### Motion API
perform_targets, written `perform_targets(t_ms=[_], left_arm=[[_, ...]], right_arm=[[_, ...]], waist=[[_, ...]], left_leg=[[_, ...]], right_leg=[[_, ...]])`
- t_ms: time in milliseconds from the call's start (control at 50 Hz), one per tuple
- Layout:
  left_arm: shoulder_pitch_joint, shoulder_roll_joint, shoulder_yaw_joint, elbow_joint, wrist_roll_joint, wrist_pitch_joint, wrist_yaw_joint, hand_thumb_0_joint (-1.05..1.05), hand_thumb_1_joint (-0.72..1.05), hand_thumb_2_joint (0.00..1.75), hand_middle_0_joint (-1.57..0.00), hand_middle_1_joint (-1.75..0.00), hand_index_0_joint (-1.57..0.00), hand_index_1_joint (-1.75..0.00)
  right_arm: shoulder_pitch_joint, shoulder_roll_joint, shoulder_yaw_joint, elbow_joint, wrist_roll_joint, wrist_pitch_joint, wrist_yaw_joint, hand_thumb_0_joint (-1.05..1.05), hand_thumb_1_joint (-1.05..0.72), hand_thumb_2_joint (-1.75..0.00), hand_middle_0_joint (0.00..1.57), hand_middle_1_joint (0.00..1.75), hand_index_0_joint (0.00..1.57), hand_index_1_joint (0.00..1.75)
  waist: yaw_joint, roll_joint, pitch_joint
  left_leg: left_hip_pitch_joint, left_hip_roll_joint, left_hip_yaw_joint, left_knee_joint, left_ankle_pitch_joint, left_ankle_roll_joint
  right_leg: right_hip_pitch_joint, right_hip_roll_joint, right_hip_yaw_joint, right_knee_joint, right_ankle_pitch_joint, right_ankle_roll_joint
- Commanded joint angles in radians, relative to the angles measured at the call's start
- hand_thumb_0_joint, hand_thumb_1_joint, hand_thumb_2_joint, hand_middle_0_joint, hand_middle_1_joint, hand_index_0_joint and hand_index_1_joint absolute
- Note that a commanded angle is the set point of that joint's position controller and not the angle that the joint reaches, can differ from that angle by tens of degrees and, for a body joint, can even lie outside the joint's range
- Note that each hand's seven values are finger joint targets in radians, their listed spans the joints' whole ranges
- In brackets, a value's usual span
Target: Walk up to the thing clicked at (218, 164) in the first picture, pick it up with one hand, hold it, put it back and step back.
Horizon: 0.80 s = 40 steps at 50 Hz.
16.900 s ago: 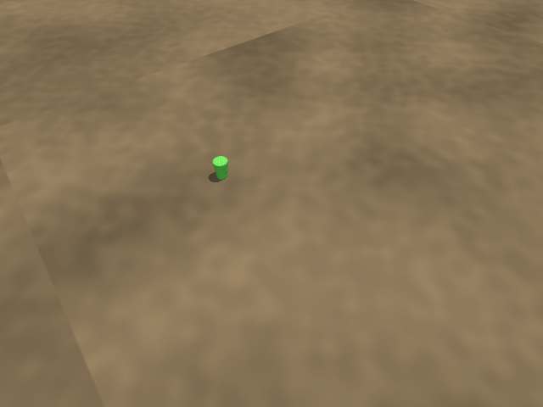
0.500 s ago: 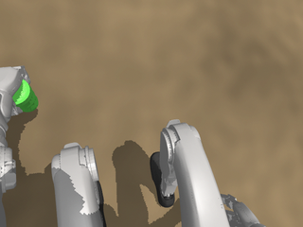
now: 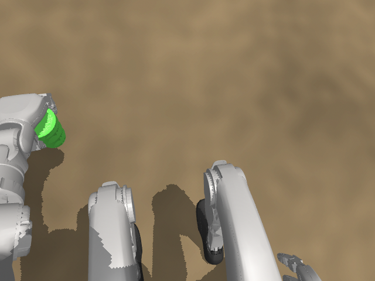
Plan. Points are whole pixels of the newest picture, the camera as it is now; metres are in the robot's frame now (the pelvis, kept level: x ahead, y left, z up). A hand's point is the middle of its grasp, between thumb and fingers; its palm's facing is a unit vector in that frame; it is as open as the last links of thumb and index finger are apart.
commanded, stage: lift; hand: left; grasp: from above
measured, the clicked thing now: (45, 130) +0.47 +0.28 -0.18
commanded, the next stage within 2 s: hold in 1.28 s
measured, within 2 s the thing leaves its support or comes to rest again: neither
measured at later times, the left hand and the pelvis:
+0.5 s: hand out of the picture +0.38 +0.27 +0.06, palm faces -0.45 -0.08 -0.89, open 10.1 cm; pelvis +0.01 +0.00 +0.15, yaw +3 degrees
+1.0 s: hand out of the picture +0.37 +0.23 +0.21, palm faces -0.46 -0.09 -0.88, open 10.1 cm; pelvis +0.05 -0.01 +0.29, yaw +2 degrees
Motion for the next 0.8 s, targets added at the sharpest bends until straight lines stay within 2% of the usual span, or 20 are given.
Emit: perform_targets(t_ms=[0,20,60,100,120,140,160,180,200,220,280,300,340,440,480,520,660,700,740,780], left_arm=[[-0.312,0.288,0.063,-0.313,-0.040,-0.009,0.022,0.00,0.54,1.06,-0.90,-1.04,-0.93,-1.01],[-0.262,0.275,0.055,-0.304,-0.039,-0.003,0.017,0.00,0.55,1.06,-0.91,-1.04,-0.94,-1.01],[-0.263,0.251,0.049,-0.388,-0.057,0.000,0.009,0.00,0.56,1.08,-0.92,-1.03,-0.94,-1.01],[-0.215,0.259,0.057,-0.422,-0.062,0.009,0.004,0.00,0.54,1.08,-0.90,-1.04,-0.92,-1.02],[-0.187,0.235,0.048,-0.415,-0.071,0.014,0.000,0.00,0.54,1.08,-0.91,-1.02,-0.93,-1.00],[-0.232,0.242,0.046,-0.503,-0.079,0.011,-0.002,0.00,0.54,1.05,-0.89,-1.02,-0.92,-0.99],[-0.198,0.262,0.064,-0.497,-0.080,0.020,-0.001,0.00,0.53,1.06,-0.89,-1.02,-0.92,-1.00],[-0.133,0.229,0.051,-0.473,-0.085,0.029,-0.005,0.00,0.54,1.04,-0.91,-1.00,-0.93,-0.98],[-0.146,0.199,0.033,-0.525,-0.098,0.031,-0.008,0.00,0.54,1.07,-0.91,-1.00,-0.92,-0.98],[-0.160,0.230,0.049,-0.561,-0.101,0.037,-0.006,0.00,0.54,1.08,-0.91,-1.00,-0.92,-0.99],[-0.098,0.174,0.022,-0.565,-0.123,0.056,-0.014,0.00,0.55,1.07,-0.91,-0.99,-0.93,-0.98],[-0.114,0.196,0.027,-0.598,-0.122,0.060,-0.015,0.00,0.54,1.07,-0.90,-1.00,-0.92,-0.99],[-0.055,0.151,0.001,-0.594,-0.135,0.070,-0.021,0.00,0.55,1.06,-0.90,-1.02,-0.93,-1.00],[-0.004,0.115,-0.025,-0.615,-0.145,0.084,-0.027,0.00,0.55,1.05,-0.89,-1.02,-0.92,-1.00],[0.038,0.120,-0.016,-0.618,-0.148,0.091,-0.021,0.00,0.55,1.06,-0.89,-1.04,-0.92,-1.01],[0.069,0.075,-0.043,-0.599,-0.151,0.098,-0.018,0.00,0.54,1.07,-0.88,-1.05,-0.91,-1.02],[0.106,0.012,-0.089,-0.516,-0.154,0.115,0.004,0.00,0.51,1.01,-0.84,-1.06,-0.88,-1.02],[0.090,0.031,-0.080,-0.523,-0.151,0.117,0.017,0.00,0.50,1.01,-0.83,-1.07,-0.87,-1.03],[0.110,-0.002,-0.099,-0.505,-0.152,0.122,0.025,0.00,0.50,1.00,-0.84,-1.05,-0.88,-1.01],[0.118,0.010,-0.090,-0.486,-0.142,0.126,0.034,0.00,0.50,1.01,-0.85,-1.04,-0.88,-1.01]], right_arm=[[0.170,-0.246,-0.100,-0.058,0.016,-0.003,-0.024,0.00,-0.91,-0.91,0.20,0.30,0.20,0.30],[0.169,-0.239,-0.099,-0.062,0.020,-0.001,-0.025,0.00,-0.92,-0.91,0.20,0.30,0.20,0.30],[0.159,-0.234,-0.104,-0.075,0.025,0.005,-0.031,0.00,-0.91,-0.91,0.20,0.30,0.20,0.30],[0.148,-0.230,-0.111,-0.080,0.030,0.010,-0.039,0.00,-0.91,-0.91,0.20,0.30,0.20,0.30],[0.142,-0.227,-0.112,-0.080,0.032,0.012,-0.044,0.00,-0.91,-0.91,0.20,0.30,0.20,0.30],[0.133,-0.218,-0.115,-0.085,0.036,0.013,-0.049,0.00,-0.91,-0.91,0.20,0.30,0.20,0.30],[0.124,-0.218,-0.117,-0.085,0.039,0.014,-0.055,0.00,-0.91,-0.91,0.20,0.30,0.20,0.30],[0.120,-0.214,-0.116,-0.089,0.039,0.016,-0.059,0.00,-0.91,-0.91,0.20,0.30,0.20,0.30],[0.112,-0.206,-0.115,-0.090,0.043,0.016,-0.063,0.00,-0.91,-0.91,0.20,0.30,0.20,0.30],[0.103,-0.206,-0.119,-0.092,0.047,0.017,-0.070,0.00,-0.91,-0.90,0.20,0.30,0.20,0.30],[0.086,-0.187,-0.117,-0.091,0.052,0.019,-0.085,0.00,-0.91,-0.90,0.20,0.30,0.20,0.30],[0.076,-0.188,-0.116,-0.087,0.057,0.018,-0.092,0.00,-0.91,-0.90,0.20,0.30,0.20,0.30],[0.065,-0.174,-0.113,-0.087,0.060,0.016,-0.103,0.00,-0.91,-0.90,0.20,0.30,0.20,0.30],[0.037,-0.156,-0.105,-0.076,0.072,0.007,-0.130,0.00,-0.91,-0.90,0.20,0.30,0.20,0.30],[0.026,-0.149,-0.102,-0.071,0.078,0.003,-0.139,0.00,-0.91,-0.90,0.20,0.30,0.20,0.30],[0.025,-0.135,-0.096,-0.064,0.081,-0.002,-0.147,0.00,-0.91,-0.90,0.20,0.30,0.20,0.30],[0.020,-0.116,-0.090,-0.045,0.090,-0.031,-0.171,0.00,-0.91,-0.91,0.20,0.30,0.20,0.30],[0.020,-0.118,-0.091,-0.046,0.090,-0.037,-0.174,0.00,-0.91,-0.91,0.20,0.30,0.20,0.30],[0.017,-0.114,-0.088,-0.043,0.090,-0.043,-0.175,0.00,-0.91,-0.91,0.20,0.30,0.20,0.30],[0.017,-0.111,-0.089,-0.036,0.089,-0.047,-0.180,0.00,-0.91,-0.91,0.20,0.30,0.20,0.30]], waist=[[0.023,0.235,-0.727],[0.030,0.230,-0.716],[0.035,0.241,-0.743],[0.051,0.237,-0.759],[0.044,0.210,-0.722],[0.046,0.235,-0.745],[0.056,0.220,-0.741],[0.058,0.205,-0.715],[0.053,0.215,-0.711],[0.063,0.209,-0.733],[0.055,0.155,-0.672],[0.064,0.185,-0.687],[0.068,0.164,-0.644],[0.074,0.142,-0.571],[0.092,0.112,-0.554],[0.089,0.092,-0.512],[0.092,0.022,-0.359],[0.104,0.031,-0.356],[0.110,0.032,-0.338],[0.118,0.046,-0.331]], left_leg=[[0.579,-0.016,0.016,-0.380,0.168,0.004],[0.600,-0.012,0.017,-0.397,0.176,0.004],[0.657,-0.009,0.006,-0.435,0.187,0.001],[0.696,-0.010,0.003,-0.460,0.206,0.000],[0.702,-0.009,-0.004,-0.479,0.194,0.000],[0.722,-0.006,0.008,-0.497,0.187,0.001],[0.743,-0.008,0.004,-0.514,0.182,0.002],[0.758,-0.006,0.000,-0.537,0.188,-0.001],[0.776,-0.005,0.000,-0.555,0.201,-0.002],[0.807,-0.004,0.005,-0.574,0.192,0.001],[0.845,-0.001,0.017,-0.633,0.192,0.002],[0.879,0.001,0.017,-0.657,0.193,0.001],[0.904,0.005,0.021,-0.704,0.184,0.000],[1.026,0.015,0.015,-0.835,0.159,-0.005],[1.068,0.015,0.022,-0.878,0.161,-0.004],[1.107,0.014,0.029,-0.918,0.188,-0.006],[1.189,0.016,0.040,-1.063,0.185,-0.002],[1.226,0.014,0.044,-1.112,0.166,-0.002],[1.274,0.014,0.042,-1.160,0.169,-0.006],[1.319,0.013,0.045,-1.194,0.201,-0.011]], right_leg=[[0.398,0.041,-0.068,-0.226,0.140,-0.085],[0.420,0.044,-0.066,-0.240,0.147,-0.081],[0.449,0.043,-0.063,-0.266,0.158,-0.079],[0.484,0.044,-0.061,-0.286,0.172,-0.078],[0.481,0.042,-0.061,-0.305,0.160,-0.076],[0.515,0.045,-0.057,-0.326,0.160,-0.076],[0.539,0.044,-0.054,-0.346,0.157,-0.075],[0.552,0.046,-0.056,-0.360,0.159,-0.073],[0.568,0.044,-0.054,-0.377,0.169,-0.072],[0.605,0.047,-0.050,-0.404,0.165,-0.072],[0.684,0.049,-0.040,-0.489,0.162,-0.067],[0.709,0.050,-0.039,-0.502,0.165,-0.068],[0.747,0.053,-0.036,-0.550,0.155,-0.066],[0.862,0.059,-0.028,-0.671,0.140,-0.064],[0.925,0.060,-0.021,-0.732,0.139,-0.063],[0.979,0.065,-0.014,-0.782,0.152,-0.064],[1.138,0.071,0.014,-0.966,0.143,-0.061],[1.193,0.073,0.022,-1.021,0.126,-0.059],[1.234,0.074,0.023,-1.059,0.127,-0.059],[1.261,0.079,0.024,-1.090,0.154,-0.061]])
